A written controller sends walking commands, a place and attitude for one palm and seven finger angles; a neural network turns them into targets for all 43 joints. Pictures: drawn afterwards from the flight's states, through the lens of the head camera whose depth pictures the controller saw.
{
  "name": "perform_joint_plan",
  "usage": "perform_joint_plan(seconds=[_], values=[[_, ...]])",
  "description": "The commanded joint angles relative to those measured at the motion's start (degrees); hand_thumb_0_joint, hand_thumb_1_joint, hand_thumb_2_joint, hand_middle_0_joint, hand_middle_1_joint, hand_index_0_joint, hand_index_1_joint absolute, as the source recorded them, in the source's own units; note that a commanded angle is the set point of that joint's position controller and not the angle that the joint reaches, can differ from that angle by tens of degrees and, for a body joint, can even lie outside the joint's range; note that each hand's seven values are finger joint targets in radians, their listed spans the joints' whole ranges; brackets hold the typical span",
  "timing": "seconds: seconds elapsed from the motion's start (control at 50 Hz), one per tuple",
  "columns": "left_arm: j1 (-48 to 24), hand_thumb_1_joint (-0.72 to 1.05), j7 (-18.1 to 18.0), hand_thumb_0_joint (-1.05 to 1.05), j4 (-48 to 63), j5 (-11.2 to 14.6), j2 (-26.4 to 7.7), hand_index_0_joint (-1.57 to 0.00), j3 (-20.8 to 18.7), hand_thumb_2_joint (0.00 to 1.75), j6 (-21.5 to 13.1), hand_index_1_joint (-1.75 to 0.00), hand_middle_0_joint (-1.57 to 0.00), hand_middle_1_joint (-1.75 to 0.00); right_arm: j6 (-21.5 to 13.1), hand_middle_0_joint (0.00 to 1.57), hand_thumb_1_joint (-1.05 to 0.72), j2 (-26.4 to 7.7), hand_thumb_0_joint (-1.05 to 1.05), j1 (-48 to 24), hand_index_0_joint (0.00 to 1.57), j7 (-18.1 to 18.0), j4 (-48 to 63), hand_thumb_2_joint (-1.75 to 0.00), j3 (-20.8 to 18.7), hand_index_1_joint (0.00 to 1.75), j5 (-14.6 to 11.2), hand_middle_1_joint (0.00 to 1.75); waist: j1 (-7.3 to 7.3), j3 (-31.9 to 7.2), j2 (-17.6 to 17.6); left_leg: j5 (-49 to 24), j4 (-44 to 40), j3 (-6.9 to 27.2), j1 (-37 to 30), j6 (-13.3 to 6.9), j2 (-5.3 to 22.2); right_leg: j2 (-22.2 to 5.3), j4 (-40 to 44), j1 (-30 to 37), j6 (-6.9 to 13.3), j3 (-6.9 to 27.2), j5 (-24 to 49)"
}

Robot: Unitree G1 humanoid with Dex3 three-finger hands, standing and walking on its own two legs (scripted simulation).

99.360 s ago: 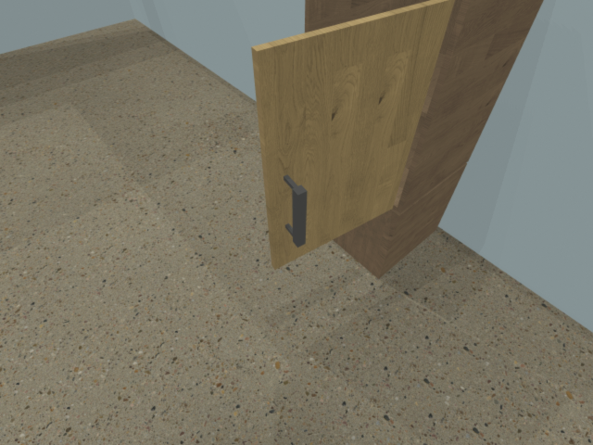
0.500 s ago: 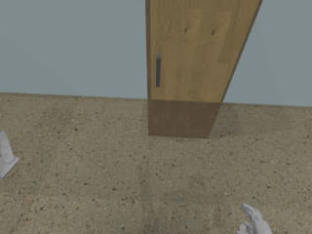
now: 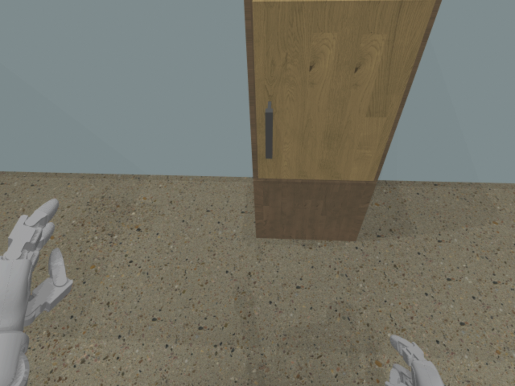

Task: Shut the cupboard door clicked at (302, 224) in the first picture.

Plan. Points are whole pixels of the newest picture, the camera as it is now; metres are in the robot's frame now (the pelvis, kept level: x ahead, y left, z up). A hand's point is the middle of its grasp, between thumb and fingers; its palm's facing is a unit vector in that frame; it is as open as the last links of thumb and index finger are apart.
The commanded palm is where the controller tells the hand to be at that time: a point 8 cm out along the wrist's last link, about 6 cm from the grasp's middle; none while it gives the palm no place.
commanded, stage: let the arm hang, fingers relaxed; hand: left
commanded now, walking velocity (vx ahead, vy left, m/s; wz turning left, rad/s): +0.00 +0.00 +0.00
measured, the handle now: (269, 130) +0.86 +0.03 -0.10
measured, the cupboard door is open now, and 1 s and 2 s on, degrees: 0 0 0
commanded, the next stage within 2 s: look to check the result in 1.04 s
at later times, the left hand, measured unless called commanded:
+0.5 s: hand out of the picture -0.08 +0.21 -0.16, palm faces +0.02 -0.98 -0.21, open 7.2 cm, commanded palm none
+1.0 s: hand out of the picture -0.03 +0.18 -0.17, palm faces +0.02 -0.99 -0.15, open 7.3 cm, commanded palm none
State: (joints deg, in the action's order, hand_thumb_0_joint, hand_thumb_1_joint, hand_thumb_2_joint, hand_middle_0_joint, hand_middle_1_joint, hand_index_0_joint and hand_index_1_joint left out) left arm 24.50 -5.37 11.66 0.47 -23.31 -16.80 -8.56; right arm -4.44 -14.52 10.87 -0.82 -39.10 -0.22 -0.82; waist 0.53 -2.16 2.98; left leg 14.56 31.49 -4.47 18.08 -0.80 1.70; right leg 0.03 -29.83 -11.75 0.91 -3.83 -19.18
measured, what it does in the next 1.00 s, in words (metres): stands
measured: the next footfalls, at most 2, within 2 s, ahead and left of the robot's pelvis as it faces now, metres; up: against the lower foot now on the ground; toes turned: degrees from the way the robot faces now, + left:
none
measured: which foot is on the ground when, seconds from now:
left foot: down 0.00-1.00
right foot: down 0.00-1.00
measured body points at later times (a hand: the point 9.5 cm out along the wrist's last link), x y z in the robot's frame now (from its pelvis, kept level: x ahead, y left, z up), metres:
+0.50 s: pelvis -0.02 +0.02 +0.01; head +0.00 +0.02 +0.46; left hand -0.08 +0.26 -0.15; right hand -0.05 -0.21 -0.15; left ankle +0.02 +0.11 -0.73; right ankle -0.04 -0.10 -0.73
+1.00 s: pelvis -0.02 +0.03 +0.01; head -0.02 +0.03 +0.46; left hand -0.03 +0.23 -0.15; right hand -0.04 -0.19 -0.15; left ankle +0.02 +0.11 -0.73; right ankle -0.04 -0.10 -0.73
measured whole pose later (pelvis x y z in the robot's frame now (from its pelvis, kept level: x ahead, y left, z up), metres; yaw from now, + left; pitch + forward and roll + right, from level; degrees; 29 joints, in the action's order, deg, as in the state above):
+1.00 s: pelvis -0.02 +0.03 +0.01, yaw -1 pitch -2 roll +0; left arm 17.8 -1.5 -65.2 -1.4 -6.0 -0.6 0.0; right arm 0.4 -7.9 17.4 -1.6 -64.7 -0.5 0.9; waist -0.6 0.8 0.2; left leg 8.4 21.9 -6.5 12.3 -3.4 -1.1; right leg -2.4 -23.9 -8.1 -1.3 -2.1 -14.2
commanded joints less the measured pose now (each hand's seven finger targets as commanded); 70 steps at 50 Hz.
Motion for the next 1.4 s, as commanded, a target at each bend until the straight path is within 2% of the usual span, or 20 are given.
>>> perform_joint_plan(seconds=[0.0, 0.02, 0.06, 0.1, 0.16, 0.2, 0.22, 0.24, 0.28, 0.3, 0.34, 0.42, 0.52, 0.64, 0.88, 0.98, 1.04, 1.08, 1.18, 1.38], values=[[-4.45, 0.90, 5.44, 0.00, -26.37, -1.70, 0.24, -0.20, 11.60, 0.90, 8.33, -0.30, -0.20, -0.30, 1.14, 0.20, -0.90, -10.82, 0.00, -3.55, 0.20, 1.41, 0.54, -0.90, -2.12, 0.30, 1.18, 0.30, -0.31, 0.35, -6.83, -10.25, -3.14, 7.85, 1.63, -2.21, 6.43, -5.65, 1.39, -4.43, 0.80, 4.75, 8.99], [-5.82, 0.90, 5.37, 0.00, -30.19, -1.94, -0.19, -0.20, 12.13, 0.90, 8.05, -0.30, -0.20, -0.30, 1.74, 0.20, -0.90, -10.26, 0.00, -3.31, 0.20, 1.36, -0.12, -0.90, -1.85, 0.30, 1.56, 0.30, -0.46, -0.42, -10.77, -10.73, -2.57, 7.95, 0.03, -1.83, 5.65, -6.19, 2.68, -4.02, 1.41, 6.01, 9.62], [-8.33, 0.90, 5.08, 0.00, -37.66, -1.89, -0.45, -0.20, 13.09, 0.90, 8.09, -0.30, -0.20, -0.30, 3.02, 0.20, -0.90, -9.50, 0.00, -2.24, 0.20, 1.34, -2.00, -0.90, -1.34, 0.30, 1.98, 0.30, -1.17, -0.50, -13.68, -11.64, -1.84, 7.08, -3.02, -1.19, 3.86, -8.10, 4.45, -4.67, 2.38, 7.83, 11.44], [-9.69, 0.90, 4.66, 0.00, -44.99, -1.64, 0.53, -0.20, 14.22, 0.90, 8.48, -0.30, -0.20, -0.30, 3.90, 0.20, -0.90, -8.12, 0.00, -1.42, 0.20, 1.29, -4.67, -0.90, -0.76, 0.30, 2.31, 0.30, -1.33, -0.95, -10.35, -14.48, -3.51, 6.75, -5.44, -0.77, 3.64, -7.81, 4.37, -3.54, 2.01, 7.46, 13.05], [-9.08, 0.90, 4.29, 0.00, -54.65, -1.29, 1.98, -0.20, 15.21, 0.90, 8.75, -0.30, -0.20, -0.30, 4.32, 0.20, -0.90, -6.69, 0.00, -1.42, 0.20, 0.94, -9.03, -0.90, 0.09, 0.30, 2.29, 0.30, -0.57, -0.78, -1.40, -13.65, -7.72, 7.39, -5.62, -0.77, 4.26, -6.30, 5.85, 0.05, 0.88, 7.00, 9.30], [-8.39, 0.90, 4.27, 0.00, -60.28, -1.11, 2.98, -0.20, 15.39, 0.90, 8.59, -0.30, -0.20, -0.30, 4.40, 0.20, -0.90, -5.53, 0.00, -0.66, 0.20, 0.51, -12.26, -0.90, 0.27, 0.30, 2.09, 0.30, -0.66, 0.51, 1.93, -9.87, -9.43, 7.11, -5.93, -0.51, 3.98, -6.18, 8.12, 0.57, 1.05, 7.37, 7.35], [-7.64, 0.90, 4.21, 0.00, -62.55, -1.13, 3.06, -0.20, 15.30, 0.90, 8.50, -0.30, -0.20, -0.30, 4.49, 0.20, -0.90, -5.38, 0.00, -0.18, 0.20, 0.34, -13.45, -0.90, 0.31, 0.30, 1.96, 0.30, -0.53, 1.09, 1.83, -8.92, -9.79, 7.26, -6.36, -0.46, 3.94, -6.12, 9.12, 0.65, 1.19, 7.23, 6.88], [-6.98, 0.90, 4.11, 0.00, -64.15, -1.29, 5.13, -0.20, 14.57, 0.90, 8.48, -0.30, -0.20, -0.30, 4.53, 0.20, -0.90, -4.25, 0.00, 0.59, 0.20, 0.03, -14.54, -0.90, -0.05, 0.30, 2.24, 0.30, -0.56, 1.21, 4.40, -6.61, -10.61, 7.15, -6.12, -0.63, 4.10, -6.01, 10.06, 1.16, 1.44, 7.04, 6.29], [-6.21, 0.90, 4.17, 0.00, -67.37, -1.12, 5.20, -0.20, 14.89, 0.90, 8.61, -0.30, -0.20, -0.30, 4.73, 0.20, -0.90, -3.46, 0.00, 1.96, 0.20, -0.21, -16.85, -0.90, -0.11, 0.30, 2.06, 0.30, -0.50, 2.42, 5.78, -2.36, -12.22, 7.33, -5.26, -0.60, 3.91, -5.85, 10.96, 1.67, 1.61, 6.58, 5.45], [-5.72, 0.90, 4.21, 0.00, -68.92, -1.07, 5.51, -0.20, 15.06, 0.90, 8.54, -0.30, -0.20, -0.30, 4.73, 0.20, -0.90, -3.34, 0.00, 2.66, 0.20, -0.37, -17.79, -0.90, -0.19, 0.30, 1.98, 0.30, -0.56, 2.75, 5.34, -1.41, -12.76, 7.38, -5.47, -0.65, 3.98, -5.77, 11.46, 1.54, 1.67, 6.64, 5.36], [-5.19, 0.90, 4.11, 0.00, -71.36, -1.09, 6.16, -0.20, 15.36, 0.90, 8.40, -0.30, -0.20, -0.30, 4.69, 0.20, -0.90, -3.17, 0.00, 4.62, 0.20, -0.63, -19.43, -0.90, -0.42, 0.30, 1.74, 0.30, -0.85, 2.84, 0.92, -2.47, -12.92, 7.46, -7.06, -0.87, 4.57, -5.78, 12.06, 1.24, 1.53, 6.07, 5.87], [-3.85, 0.90, 3.88, 0.00, -74.45, -1.14, 7.10, -0.20, 15.62, 0.90, 8.50, -0.30, -0.20, -0.30, 4.82, 0.20, -0.90, -2.58, 0.00, 7.31, 0.20, -0.97, -21.86, -0.90, -0.69, 0.30, 1.51, 0.30, -0.98, 6.08, -2.00, 0.13, -14.48, 7.73, -6.55, -1.16, 4.85, -5.39, 12.54, -0.35, 1.31, 5.61, 4.03], [-1.41, 0.90, 3.53, 0.00, -76.52, -1.22, 8.60, -0.20, 15.76, 0.90, 8.54, -0.30, -0.20, -0.30, 4.71, 0.20, -0.90, -1.21, 0.00, 9.17, 0.20, -1.14, -23.55, -0.90, -0.73, 0.30, 1.45, 0.30, -0.81, 6.73, -4.33, 1.00, -15.35, 7.53, -6.85, -1.59, 4.91, -5.32, 12.09, -1.11, 1.03, 5.48, 3.52], [-0.04, 0.90, 3.22, 0.00, -77.19, -1.48, 10.33, -0.20, 15.69, 0.90, 8.72, -0.30, -0.20, -0.30, 4.76, 0.20, -0.90, 0.46, 0.00, 9.87, 0.20, -1.13, -24.52, -0.90, -0.97, 0.30, 1.61, 0.30, -0.80, 8.80, -4.26, 4.47, -16.78, 7.90, -5.41, -1.66, 4.87, -4.86, 11.13, -2.98, 0.56, 5.39, 2.40], [-0.61, 0.90, 3.14, 0.00, -76.39, -1.57, 11.18, -0.20, 15.29, 0.90, 8.32, -0.30, -0.20, -0.30, 4.14, 0.20, -0.90, 1.40, 0.00, 10.26, 0.20, -1.15, -24.56, -0.90, -1.11, 0.30, 1.72, 0.30, -0.83, 8.63, -2.09, 2.76, -16.90, 7.57, -5.40, -1.48, 4.35, -4.98, 10.72, -2.67, 0.42, 5.56, 4.51], [-1.33, 0.90, 3.20, 0.00, -76.19, -1.54, 10.66, -0.20, 15.15, 0.90, 8.25, -0.30, -0.20, -0.30, 3.97, 0.20, -0.90, 0.86, 0.00, 9.80, 0.20, -1.21, -24.35, -0.90, -1.16, 0.30, 1.69, 0.30, -0.86, 8.50, -1.78, 1.46, -16.89, 7.34, -6.30, -1.43, 4.46, -5.13, 10.94, -2.34, 0.50, 5.58, 5.40], [-1.73, 0.90, 3.25, 0.00, -76.11, -1.52, 10.16, -0.20, 15.16, 0.90, 8.07, -0.30, -0.20, -0.30, 4.00, 0.20, -0.90, 0.40, 0.00, 9.50, 0.20, -1.17, -24.13, -0.90, -1.24, 0.30, 1.59, 0.30, -0.97, 8.45, -3.47, 0.24, -16.12, 6.88, -6.85, -1.43, 4.33, -5.36, 11.67, -2.43, 0.66, 5.89, 5.28], [-2.16, 0.90, 3.30, 0.00, -76.06, -1.47, 9.81, -0.20, 15.16, 0.90, 8.00, -0.30, -0.20, -0.30, 3.97, 0.20, -0.90, 0.06, 0.00, 9.30, 0.20, -1.17, -24.12, -0.90, -1.26, 0.30, 1.62, 0.30, -1.04, 7.81, -2.68, -0.47, -15.82, 6.70, -7.63, -1.41, 4.33, -5.40, 11.79, -2.30, 0.74, 6.07, 5.55], [-3.23, 0.90, 3.37, 0.00, -75.94, -1.42, 8.59, -0.20, 15.04, 0.90, 7.82, -0.30, -0.20, -0.30, 3.86, 0.20, -0.90, -1.15, 0.00, 8.39, 0.20, -1.14, -24.12, -0.90, -1.40, 0.30, 1.57, 0.30, -1.09, 6.59, -3.39, -2.79, -15.31, 6.63, -8.94, -1.46, 4.53, -5.54, 12.00, -1.37, 0.88, 6.24, 6.54], [-5.56, 0.90, 3.52, 0.00, -75.98, -1.42, 6.27, -0.20, 14.96, 0.90, 7.63, -0.30, -0.20, -0.30, 3.68, 0.20, -0.90, -3.21, 0.00, 5.71, 0.20, -1.06, -23.99, -0.90, -1.47, 0.30, 1.50, 0.30, -1.07, 6.16, -3.57, -6.72, -15.03, 6.40, -10.52, -1.43, 4.92, -5.97, 12.95, -0.05, 0.86, 6.51, 8.48]])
